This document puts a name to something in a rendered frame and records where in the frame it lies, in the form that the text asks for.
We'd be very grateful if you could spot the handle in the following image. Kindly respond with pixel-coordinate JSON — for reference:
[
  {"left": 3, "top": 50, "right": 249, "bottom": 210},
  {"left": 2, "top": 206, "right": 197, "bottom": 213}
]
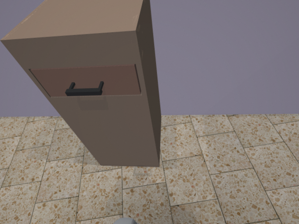
[{"left": 65, "top": 81, "right": 104, "bottom": 96}]

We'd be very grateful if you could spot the cabinet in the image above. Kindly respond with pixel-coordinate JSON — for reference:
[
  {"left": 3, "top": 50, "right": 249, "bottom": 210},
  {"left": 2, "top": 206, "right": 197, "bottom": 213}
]
[{"left": 0, "top": 0, "right": 161, "bottom": 167}]

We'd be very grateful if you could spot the drawer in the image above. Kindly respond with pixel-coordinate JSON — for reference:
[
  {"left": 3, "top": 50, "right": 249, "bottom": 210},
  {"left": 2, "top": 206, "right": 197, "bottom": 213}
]
[{"left": 31, "top": 64, "right": 141, "bottom": 97}]

